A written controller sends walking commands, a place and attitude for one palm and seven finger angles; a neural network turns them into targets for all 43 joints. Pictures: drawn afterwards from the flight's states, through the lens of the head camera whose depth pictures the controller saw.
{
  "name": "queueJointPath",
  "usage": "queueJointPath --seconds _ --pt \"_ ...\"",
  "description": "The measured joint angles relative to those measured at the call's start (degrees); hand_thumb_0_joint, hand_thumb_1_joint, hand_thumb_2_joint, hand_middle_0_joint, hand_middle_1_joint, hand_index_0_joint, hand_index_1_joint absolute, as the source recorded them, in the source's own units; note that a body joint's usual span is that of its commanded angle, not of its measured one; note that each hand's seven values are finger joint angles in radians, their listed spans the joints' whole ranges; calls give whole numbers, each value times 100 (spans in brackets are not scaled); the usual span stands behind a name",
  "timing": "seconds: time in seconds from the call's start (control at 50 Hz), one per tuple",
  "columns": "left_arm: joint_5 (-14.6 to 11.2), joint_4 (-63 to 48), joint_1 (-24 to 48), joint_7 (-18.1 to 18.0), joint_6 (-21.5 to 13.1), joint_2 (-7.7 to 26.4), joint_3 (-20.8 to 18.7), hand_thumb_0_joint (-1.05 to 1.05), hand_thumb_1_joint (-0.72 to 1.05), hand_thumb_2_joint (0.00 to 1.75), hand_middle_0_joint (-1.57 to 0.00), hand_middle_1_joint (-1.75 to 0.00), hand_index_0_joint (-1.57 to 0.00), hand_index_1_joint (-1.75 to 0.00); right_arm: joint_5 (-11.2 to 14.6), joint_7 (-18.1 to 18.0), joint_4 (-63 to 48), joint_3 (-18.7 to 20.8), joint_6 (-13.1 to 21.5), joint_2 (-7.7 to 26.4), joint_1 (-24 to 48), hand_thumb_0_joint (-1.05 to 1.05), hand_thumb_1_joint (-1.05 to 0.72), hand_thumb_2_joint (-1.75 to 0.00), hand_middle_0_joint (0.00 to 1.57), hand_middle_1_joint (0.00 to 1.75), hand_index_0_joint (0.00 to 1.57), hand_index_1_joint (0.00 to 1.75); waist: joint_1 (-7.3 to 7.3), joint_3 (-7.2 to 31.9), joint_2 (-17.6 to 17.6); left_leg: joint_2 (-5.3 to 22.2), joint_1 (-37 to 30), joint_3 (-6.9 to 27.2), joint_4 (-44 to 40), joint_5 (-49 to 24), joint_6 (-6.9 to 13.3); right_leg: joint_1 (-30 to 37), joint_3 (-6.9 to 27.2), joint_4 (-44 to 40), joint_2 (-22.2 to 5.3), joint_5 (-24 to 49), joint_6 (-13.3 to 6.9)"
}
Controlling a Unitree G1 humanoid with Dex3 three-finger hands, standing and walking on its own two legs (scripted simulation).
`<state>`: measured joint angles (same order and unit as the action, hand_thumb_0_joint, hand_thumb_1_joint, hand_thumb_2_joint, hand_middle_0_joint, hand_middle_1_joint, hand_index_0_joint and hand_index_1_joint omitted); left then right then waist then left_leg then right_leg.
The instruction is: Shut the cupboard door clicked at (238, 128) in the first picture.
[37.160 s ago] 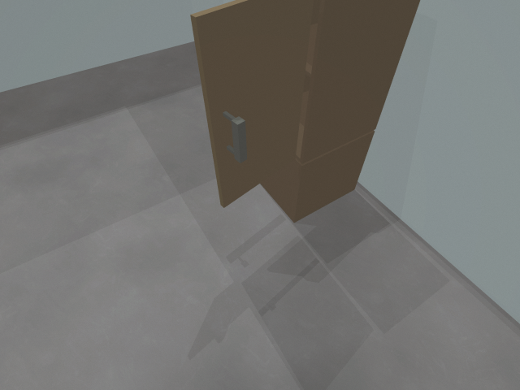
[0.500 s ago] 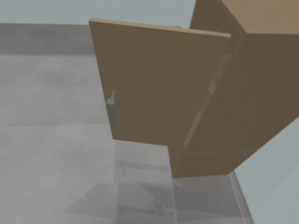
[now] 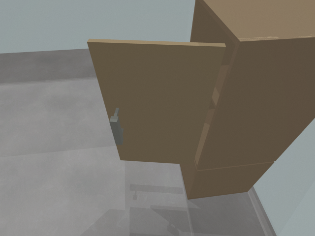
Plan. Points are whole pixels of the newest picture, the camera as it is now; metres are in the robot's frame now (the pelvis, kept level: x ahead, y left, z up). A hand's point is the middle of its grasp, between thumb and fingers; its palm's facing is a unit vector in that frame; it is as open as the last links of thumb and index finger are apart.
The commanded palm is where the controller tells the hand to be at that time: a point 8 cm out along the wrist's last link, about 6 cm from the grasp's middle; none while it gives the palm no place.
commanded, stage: look again from close up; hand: left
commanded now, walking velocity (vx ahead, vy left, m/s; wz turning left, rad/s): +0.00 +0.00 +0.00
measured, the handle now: (118, 126) +0.48 +0.17 -0.05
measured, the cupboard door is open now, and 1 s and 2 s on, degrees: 79 79 79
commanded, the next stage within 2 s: raise the hand and make a fist in 0.58 s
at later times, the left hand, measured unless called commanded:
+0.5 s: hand out of the picture +0.03 +0.19 -0.17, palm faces +0.01 -0.98 -0.20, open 7.4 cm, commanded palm none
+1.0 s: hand (94, 212) +0.19 +0.17 -0.04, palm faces -0.05 -1.00 -0.04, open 6.7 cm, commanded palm +0.13 +0.24 -0.06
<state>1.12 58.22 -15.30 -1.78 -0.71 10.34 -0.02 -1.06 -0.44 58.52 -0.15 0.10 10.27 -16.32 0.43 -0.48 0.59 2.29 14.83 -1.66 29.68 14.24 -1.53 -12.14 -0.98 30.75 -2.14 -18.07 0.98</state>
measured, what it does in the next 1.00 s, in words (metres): lowers itself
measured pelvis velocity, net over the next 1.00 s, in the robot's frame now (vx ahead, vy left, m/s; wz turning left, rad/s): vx -0.03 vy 0.00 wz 0.01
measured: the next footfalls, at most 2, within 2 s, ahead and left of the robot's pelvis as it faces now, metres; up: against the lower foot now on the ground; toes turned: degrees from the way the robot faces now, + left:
none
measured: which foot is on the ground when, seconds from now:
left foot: down 0.00-1.00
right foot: down 0.00-1.00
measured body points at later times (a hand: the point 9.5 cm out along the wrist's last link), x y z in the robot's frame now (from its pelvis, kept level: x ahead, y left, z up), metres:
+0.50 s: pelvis +0.02 +0.01 +0.01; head +0.03 +0.02 +0.45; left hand +0.03 +0.25 -0.16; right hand +0.06 -0.22 -0.15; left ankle +0.02 +0.14 -0.73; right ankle -0.02 -0.13 -0.73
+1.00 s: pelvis -0.03 +0.00 -0.08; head +0.02 +0.00 +0.37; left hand +0.19 +0.23 -0.03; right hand +0.18 -0.25 -0.13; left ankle +0.02 +0.14 -0.73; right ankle -0.02 -0.13 -0.73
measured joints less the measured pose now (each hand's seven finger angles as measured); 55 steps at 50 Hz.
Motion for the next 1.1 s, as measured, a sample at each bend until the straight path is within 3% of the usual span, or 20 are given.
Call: queueJointPath --seconds 0.32,0.7,0.72,0.74,0.8,0.86,0.94,0.98,1.0,1.04,1.1 --pt "-3 371 -47 3 7 68 36 1 91 90 -20 -30 -20 -30 54 -36 375 -45 57 -43 281 1 -91 -90 20 30 20 30 -105 -139 -188 -17 -256 -72 -224 27 44 287 54 -348 -17 69 61" --pt "24 482 19 -51 -23 68 30 1 91 90 -20 -30 -20 -30 73 -46 451 -33 65 -12 454 1 -91 -90 20 30 20 30 -149 -125 -158 -63 -325 -87 -331 11 105 428 54 -601 -63 153 137" --pt "-119 -486 -249 21 325 33 -295 1 91 90 -20 -30 -21 -30 98 -119 235 -58 192 -4 393 1 -91 -90 20 30 20 30 -123 -232 -163 -52 -274 -78 -201 61 105 380 47 -481 -55 129 130" --pt "-321 -1625 -586 -25 369 68 -373 1 91 90 -21 -30 -21 -30 186 -255 -49 -94 472 -2 243 1 -91 -90 20 30 20 30 -142 -271 -199 -64 -209 -89 -99 102 106 224 31 -209 -76 63 88" --pt "-778 -4040 -1129 -179 -101 138 -339 2 91 90 -21 -31 -21 -31 292 -346 -720 -13 1311 59 -121 1 -91 -90 20 30 20 30 -57 -24 -171 -150 123 -17 207 194 99 -182 -107 383 -191 -161 -39" --pt "-1005 -4598 -649 128 -1149 31 -602 2 91 90 -23 -34 -23 -33 210 -210 -1269 117 1695 185 -23 1 -91 -90 20 30 20 30 109 314 -42 -165 1023 116 963 404 89 -908 -161 914 -210 -494 81" --pt "-1385 -4517 -214 1333 -2859 -23 -901 1 91 90 -28 -39 -28 -39 117 57 -1931 289 1820 243 385 1 -91 -90 20 30 20 30 93 750 -128 -43 2475 60 2200 792 10 -2474 -21 2295 -126 -877 12" --pt "-1502 -4459 -196 2022 -3419 19 -957 1 91 90 -31 -43 -31 -42 143 125 -2253 366 1799 283 567 1 -91 -90 20 30 20 30 36 861 -217 11 3121 66 2864 1019 -38 -3146 22 2997 -86 -1122 8" --pt "-1571 -4473 -240 2281 -3480 42 -974 1 91 90 -33 -44 -33 -44 171 128 -2411 399 1755 314 641 1 -91 -90 20 30 20 30 0 887 -246 28 3387 85 3162 1113 -66 -3415 24 3310 -70 -1239 -45" --pt "-1735 -4563 -424 2581 -3288 65 -1011 1 91 90 -36 -48 -36 -47 243 71 -2690 445 1645 389 753 1 -91 -90 20 30 20 30 -85 911 -258 49 3810 142 3667 1300 -81 -3817 2 3812 -52 -1440 -74" --pt "-1862 -4882 -803 2542 -2842 106 -1096 1 90 90 -42 -54 -42 -53 306 -90 -2972 464 1545 467 819 1 -91 -90 20 30 20 30 -245 919 -192 89 4254 285 4208 1491 -117 -4183 -105 4284 -8 -1633 -127"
